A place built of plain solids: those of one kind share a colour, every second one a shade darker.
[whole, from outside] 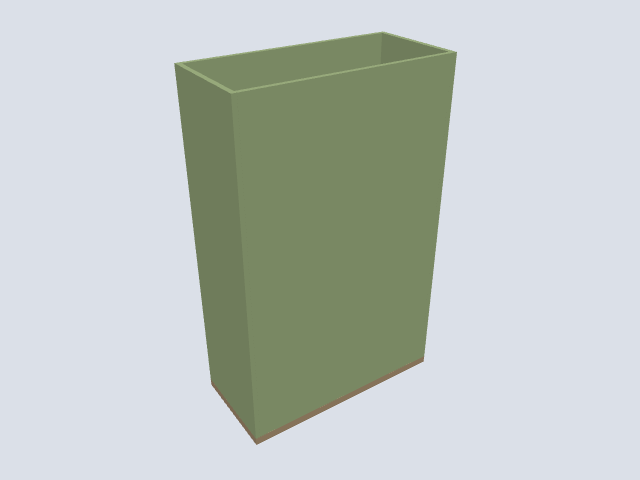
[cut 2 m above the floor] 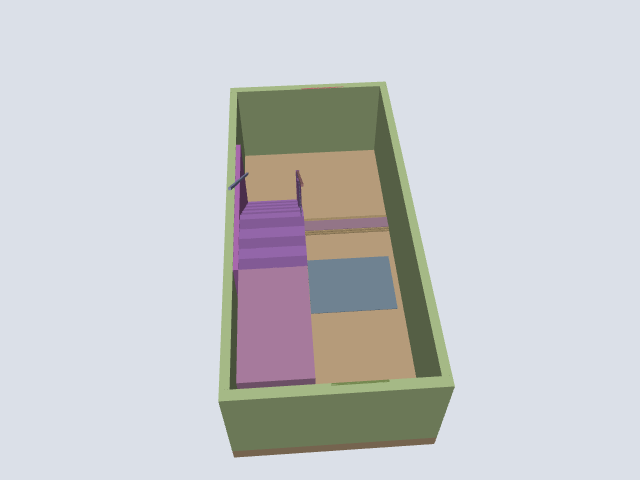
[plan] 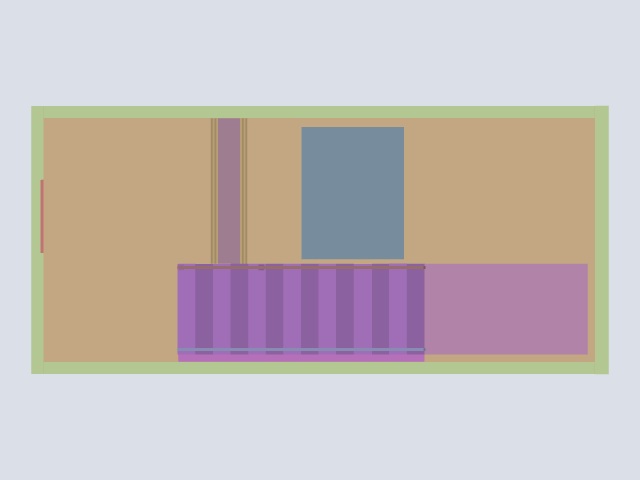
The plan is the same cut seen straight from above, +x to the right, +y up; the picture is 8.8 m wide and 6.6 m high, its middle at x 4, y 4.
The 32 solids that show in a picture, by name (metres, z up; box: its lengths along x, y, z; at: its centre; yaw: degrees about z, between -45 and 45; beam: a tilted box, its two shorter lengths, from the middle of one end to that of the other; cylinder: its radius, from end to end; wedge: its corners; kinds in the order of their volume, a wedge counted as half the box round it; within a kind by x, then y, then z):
{
 "wall_1": {"box": [0.17, 3.69, 12.41], "at": [0.12, 4.0, 6.2]},
 "wall_2": {"box": [7.58, 0.17, 12.41], "at": [3.99, 2.24, 6.2]},
 "wall_3": {"box": [7.58, 0.17, 12.41], "at": [3.99, 5.76, 6.2]},
 "wall_4": {"box": [0.19, 3.69, 12.41], "at": [7.87, 4.0, 6.2]},
 "landing_slab_1": {"box": [2.25, 1.25, 3.14], "at": [6.55, 3.05, 1.57]},
 "floor_slab_1": {"box": [7.94, 3.69, 0.3], "at": [4.0, 4.0, -0.15]},
 "tread_slab_1": {"box": [0.25, 1.25, 0.21], "at": [2.17, 3.05, 0.11]},
 "tread_slab_2": {"box": [0.25, 1.25, 0.42], "at": [2.41, 3.05, 0.21]},
 "tread_slab_3": {"box": [0.25, 1.25, 0.63], "at": [2.65, 3.05, 0.31]},
 "tread_slab_4": {"box": [0.25, 1.25, 0.83], "at": [2.9, 3.05, 0.42]},
 "tread_slab_5": {"box": [0.25, 1.25, 1.04], "at": [3.14, 3.05, 0.52]},
 "tread_slab_6": {"box": [0.25, 1.25, 1.25], "at": [3.38, 3.05, 0.63]},
 "tread_slab_7": {"box": [0.26, 1.25, 1.46], "at": [3.62, 3.05, 0.73]},
 "tread_slab_8": {"box": [0.25, 1.25, 1.67], "at": [3.86, 3.05, 0.84]},
 "tread_slab_9": {"box": [0.25, 1.25, 1.88], "at": [4.1, 3.05, 0.94]},
 "tread_slab_10": {"box": [0.25, 1.25, 2.09], "at": [4.35, 3.05, 1.04]},
 "tread_slab_11": {"box": [0.25, 1.25, 2.3], "at": [4.59, 3.05, 1.15]},
 "tread_slab_12": {"box": [0.25, 1.25, 2.51], "at": [4.83, 3.05, 1.25]},
 "tread_slab_13": {"box": [0.25, 1.25, 2.72], "at": [5.07, 3.05, 1.36]},
 "tread_slab_14": {"box": [0.25, 1.25, 2.93], "at": [5.31, 3.05, 1.46]},
 "wall_wall_1": {"box": [3.39, 0.1, 11.81], "at": [3.74, 2.38, 5.91]},
 "corr_cablecover_1": {"box": [0.51, 2.0, 0.09], "at": [2.75, 4.67, -0.04]},
 "corr_cablecover_2": {"box": [0.46, 2.0, 0.09], "at": [2.75, 4.67, -0.03]},
 "corr_cablecover_3": {"box": [0.41, 2.0, 0.09], "at": [2.75, 4.67, -0.02]},
 "corr_cablecover_4": {"box": [0.36, 2.0, 0.09], "at": [2.75, 4.67, -0.01]},
 "corr_mat_top_1": {"box": [1.41, 1.82, 0.09], "at": [4.45, 4.64, -0.04]},
 "door_front_leaf_1": {"box": [0.045, 1.01, 2.11], "at": [0.18, 4.33, 1.06]},
 "door_leaf_1": {"box": [0.045, 0.92, 2.09], "at": [7.8, 4.38, 1.05]},
 "corr_cablecover_top_1": {"box": [0.31, 2.0, 0.09], "at": [2.75, 4.67, 0.0]},
 "rail_top_1": {"beam": [0.047, 0.047], "from": [2.05, 3.62, 1.14], "to": [5.44, 3.62, 4.06]},
 "handrail_rail_1": {"beam": [0.045, 0.045], "from": [2.05, 2.5, 1.14], "to": [5.44, 2.5, 4.06]},
 "posts_1": {"box": [0.08, 0.08, 1.08], "at": [3.19, 3.62, 1.58]}
}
